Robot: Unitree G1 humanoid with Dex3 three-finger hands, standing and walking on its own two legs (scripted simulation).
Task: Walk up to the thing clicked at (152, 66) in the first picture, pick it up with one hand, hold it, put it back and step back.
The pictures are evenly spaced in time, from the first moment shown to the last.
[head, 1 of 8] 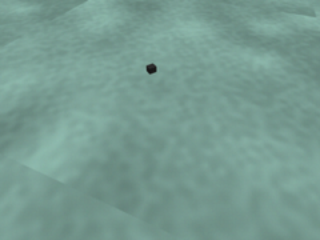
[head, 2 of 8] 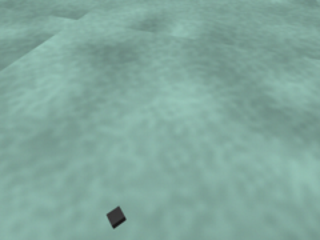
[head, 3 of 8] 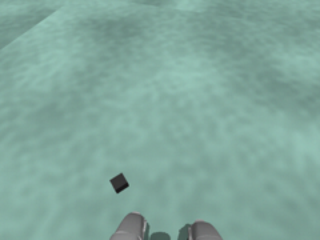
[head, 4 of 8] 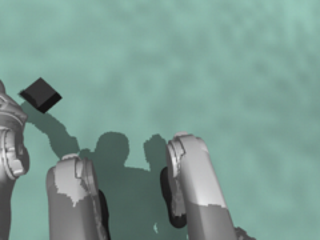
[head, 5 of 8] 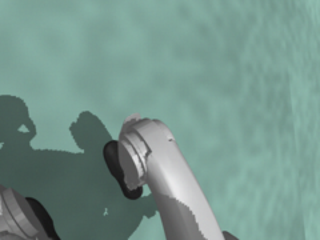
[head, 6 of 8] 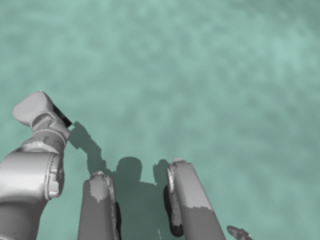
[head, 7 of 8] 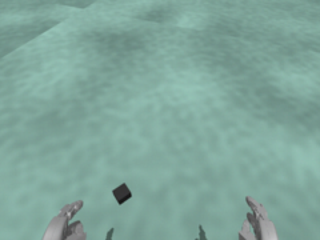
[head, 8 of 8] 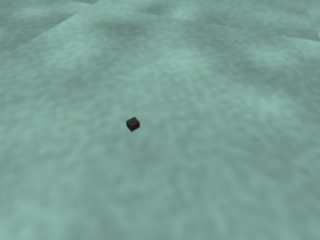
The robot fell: no
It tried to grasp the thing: yes
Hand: left
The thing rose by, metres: 0.67
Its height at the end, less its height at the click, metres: +0.00
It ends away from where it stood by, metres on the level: 0.01
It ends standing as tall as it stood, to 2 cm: yes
